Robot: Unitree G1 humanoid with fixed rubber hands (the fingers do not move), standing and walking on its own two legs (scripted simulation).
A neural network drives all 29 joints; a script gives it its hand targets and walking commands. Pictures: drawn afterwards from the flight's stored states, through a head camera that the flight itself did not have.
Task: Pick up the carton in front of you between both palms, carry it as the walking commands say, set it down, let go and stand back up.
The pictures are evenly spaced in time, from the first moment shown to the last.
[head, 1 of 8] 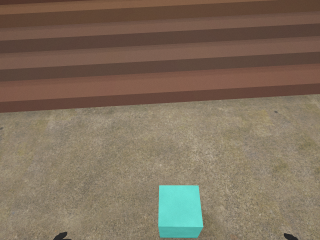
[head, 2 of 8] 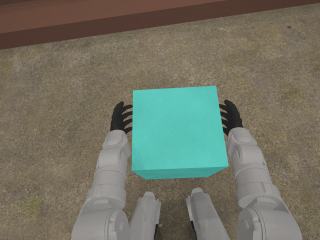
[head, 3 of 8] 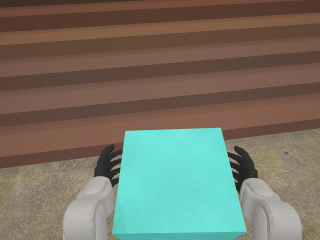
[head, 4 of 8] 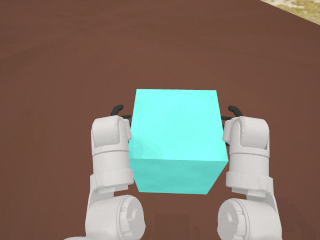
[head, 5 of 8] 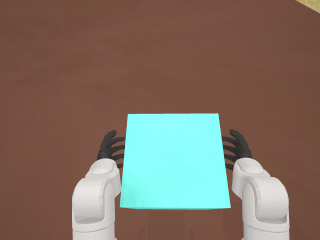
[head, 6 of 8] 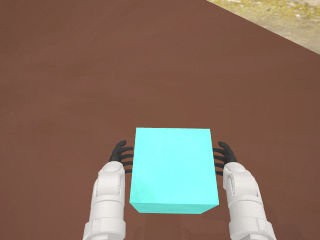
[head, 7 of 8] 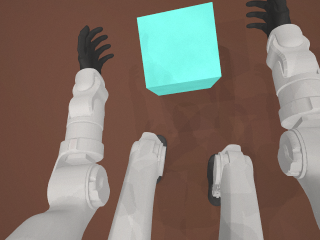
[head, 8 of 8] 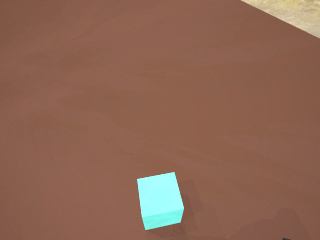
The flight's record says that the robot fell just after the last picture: no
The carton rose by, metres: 1.96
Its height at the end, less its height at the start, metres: +1.19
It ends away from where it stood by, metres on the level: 7.26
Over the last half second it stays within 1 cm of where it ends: yes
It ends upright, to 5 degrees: yes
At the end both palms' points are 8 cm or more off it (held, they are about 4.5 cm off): yes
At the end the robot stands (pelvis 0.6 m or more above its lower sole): yes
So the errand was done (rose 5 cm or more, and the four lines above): yes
